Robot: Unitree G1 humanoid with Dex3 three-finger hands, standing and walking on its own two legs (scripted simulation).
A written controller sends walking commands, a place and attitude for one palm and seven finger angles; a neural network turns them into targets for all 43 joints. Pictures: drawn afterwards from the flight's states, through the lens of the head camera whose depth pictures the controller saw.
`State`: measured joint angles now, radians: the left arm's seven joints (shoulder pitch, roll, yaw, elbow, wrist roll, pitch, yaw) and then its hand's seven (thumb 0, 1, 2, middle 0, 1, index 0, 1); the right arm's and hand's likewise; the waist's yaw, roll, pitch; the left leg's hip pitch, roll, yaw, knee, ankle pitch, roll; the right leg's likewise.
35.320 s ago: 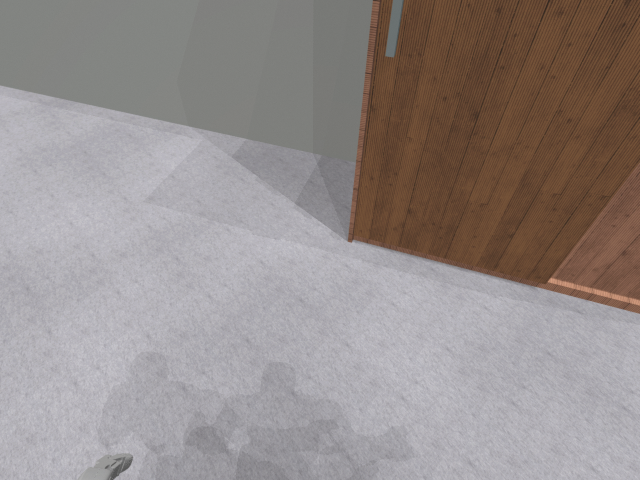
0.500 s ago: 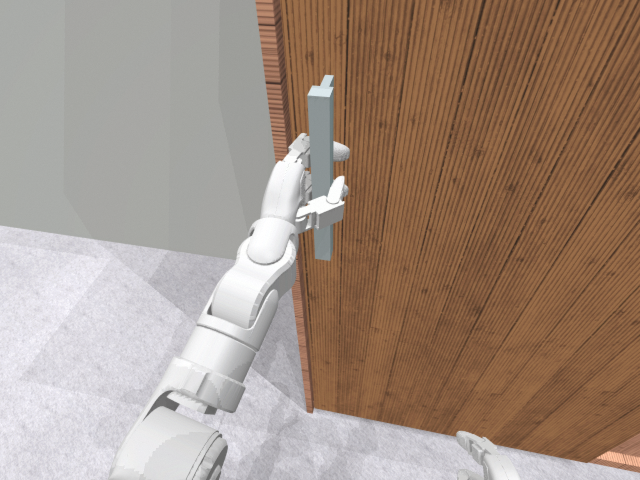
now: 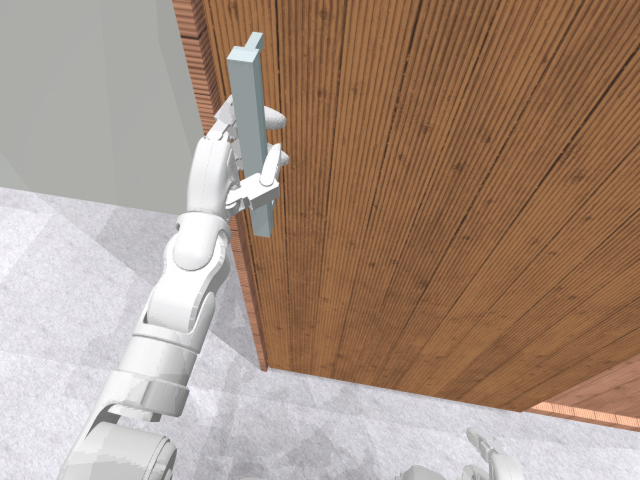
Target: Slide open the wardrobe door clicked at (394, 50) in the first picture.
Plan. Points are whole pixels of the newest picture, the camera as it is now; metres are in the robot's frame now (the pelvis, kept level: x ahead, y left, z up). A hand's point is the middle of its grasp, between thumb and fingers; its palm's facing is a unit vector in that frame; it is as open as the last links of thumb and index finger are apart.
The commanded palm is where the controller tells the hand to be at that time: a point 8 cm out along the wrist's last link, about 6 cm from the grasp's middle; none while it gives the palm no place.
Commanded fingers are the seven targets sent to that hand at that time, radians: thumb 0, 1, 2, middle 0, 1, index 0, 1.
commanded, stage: step sideways, sliding the door along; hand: left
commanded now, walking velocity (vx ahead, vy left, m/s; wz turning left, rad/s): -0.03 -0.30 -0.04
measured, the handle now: (260, 150) +0.43 +0.15 +0.16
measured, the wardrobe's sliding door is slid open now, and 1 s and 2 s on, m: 0.01 0.19 0.43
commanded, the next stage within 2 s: stop walking and hold the door there in 1.88 s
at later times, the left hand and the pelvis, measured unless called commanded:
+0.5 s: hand (328, 189) +0.38 +0.06 +0.16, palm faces +0.14 -0.99 -0.02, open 6.2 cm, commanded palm +0.36 +0.04 +0.15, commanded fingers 0.00 0.90 0.90 -0.45 -1.40 -0.45 -1.40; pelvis +0.03 -0.11 -0.01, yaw +7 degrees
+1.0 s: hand (447, 204) +0.39 -0.07 +0.16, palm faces +0.30 -0.95 -0.06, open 6.2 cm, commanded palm +0.35 -0.09 +0.15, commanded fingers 0.00 0.90 0.90 -0.45 -1.40 -0.45 -1.40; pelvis +0.05 -0.24 -0.01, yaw +5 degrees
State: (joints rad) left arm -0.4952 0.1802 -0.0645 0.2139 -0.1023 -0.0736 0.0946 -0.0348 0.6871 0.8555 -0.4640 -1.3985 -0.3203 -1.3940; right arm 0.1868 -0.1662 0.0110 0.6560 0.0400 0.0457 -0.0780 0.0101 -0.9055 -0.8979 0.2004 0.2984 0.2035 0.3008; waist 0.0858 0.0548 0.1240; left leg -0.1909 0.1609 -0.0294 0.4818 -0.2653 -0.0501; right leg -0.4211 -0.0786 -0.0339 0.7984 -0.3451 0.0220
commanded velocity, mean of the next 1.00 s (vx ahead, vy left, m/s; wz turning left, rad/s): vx -0.11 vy -0.29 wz -0.16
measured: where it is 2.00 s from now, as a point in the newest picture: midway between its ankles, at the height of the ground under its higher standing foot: outside the picture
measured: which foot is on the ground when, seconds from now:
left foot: down 0.00-0.12, up 0.14-0.30, down 0.32-0.84, up 0.86-1.00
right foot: up 0.00-0.10, down 0.12-0.32, up 0.34-0.80, down 0.82-1.00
